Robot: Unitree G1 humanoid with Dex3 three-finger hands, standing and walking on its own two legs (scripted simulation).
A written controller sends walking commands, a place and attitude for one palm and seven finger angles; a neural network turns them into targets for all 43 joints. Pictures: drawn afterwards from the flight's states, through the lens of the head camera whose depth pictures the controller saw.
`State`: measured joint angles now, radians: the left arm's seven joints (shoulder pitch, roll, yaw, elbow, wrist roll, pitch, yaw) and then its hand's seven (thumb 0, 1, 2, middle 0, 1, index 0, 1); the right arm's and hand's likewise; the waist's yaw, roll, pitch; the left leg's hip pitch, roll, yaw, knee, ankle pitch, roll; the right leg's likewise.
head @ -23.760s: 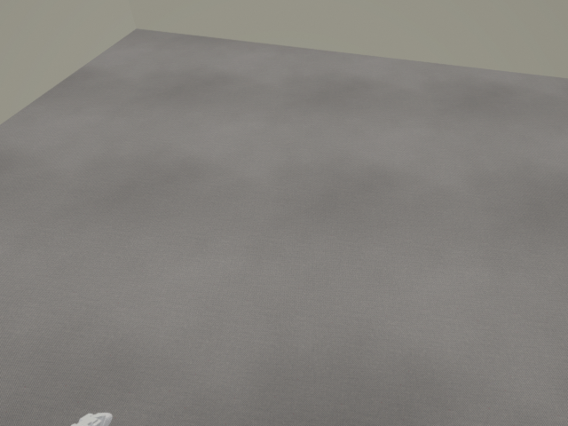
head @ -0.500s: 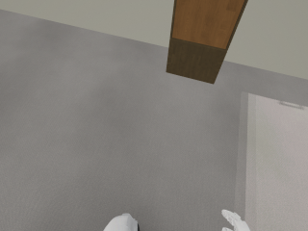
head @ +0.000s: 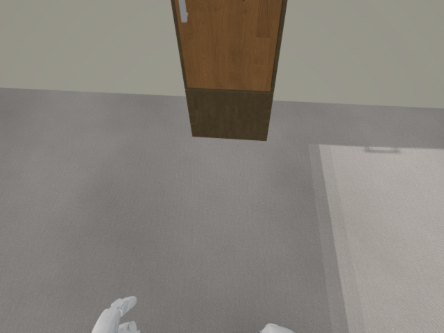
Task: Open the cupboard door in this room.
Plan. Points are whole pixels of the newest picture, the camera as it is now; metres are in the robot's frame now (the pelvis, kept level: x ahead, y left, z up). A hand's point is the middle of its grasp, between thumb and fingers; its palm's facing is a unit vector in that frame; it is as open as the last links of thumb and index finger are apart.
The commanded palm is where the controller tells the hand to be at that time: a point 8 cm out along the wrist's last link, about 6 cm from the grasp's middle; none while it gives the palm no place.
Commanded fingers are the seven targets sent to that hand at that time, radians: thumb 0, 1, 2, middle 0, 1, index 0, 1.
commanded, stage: stand and wait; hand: left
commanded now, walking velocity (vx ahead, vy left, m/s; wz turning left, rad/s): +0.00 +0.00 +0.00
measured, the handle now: (183, 0) +1.26 +0.16 +0.06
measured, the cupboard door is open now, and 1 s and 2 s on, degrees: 0 0 0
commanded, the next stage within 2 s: look at it before walking up in 0.78 s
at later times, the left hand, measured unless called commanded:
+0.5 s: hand out of the picture +0.11 +0.17 -0.17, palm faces +0.07 -0.99 -0.13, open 7.3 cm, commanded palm none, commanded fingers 0.00 0.90 0.90 -0.20 -0.30 -0.20 -0.30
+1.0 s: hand out of the picture +0.13 +0.18 -0.16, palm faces +0.02 -0.98 -0.18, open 7.3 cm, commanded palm none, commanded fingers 0.00 0.90 0.90 -0.20 -0.30 -0.20 -0.30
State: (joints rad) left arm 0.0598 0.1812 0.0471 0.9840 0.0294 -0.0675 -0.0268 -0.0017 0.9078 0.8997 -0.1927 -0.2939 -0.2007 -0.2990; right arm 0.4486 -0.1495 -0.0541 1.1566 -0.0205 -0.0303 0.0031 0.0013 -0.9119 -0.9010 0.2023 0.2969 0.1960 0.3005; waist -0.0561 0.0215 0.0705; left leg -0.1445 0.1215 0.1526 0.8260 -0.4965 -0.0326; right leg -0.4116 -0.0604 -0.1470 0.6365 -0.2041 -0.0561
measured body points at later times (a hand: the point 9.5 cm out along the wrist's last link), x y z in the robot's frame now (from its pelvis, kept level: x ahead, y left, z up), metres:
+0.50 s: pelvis +0.13 +0.02 +0.02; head +0.14 +0.03 +0.46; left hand +0.11 +0.23 -0.16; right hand +0.22 -0.20 -0.13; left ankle +0.17 +0.12 -0.72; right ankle +0.08 -0.09 -0.72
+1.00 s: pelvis +0.15 +0.01 +0.02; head +0.15 +0.02 +0.47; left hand +0.13 +0.23 -0.14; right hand +0.11 -0.20 -0.14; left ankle +0.17 +0.12 -0.72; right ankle +0.08 -0.09 -0.72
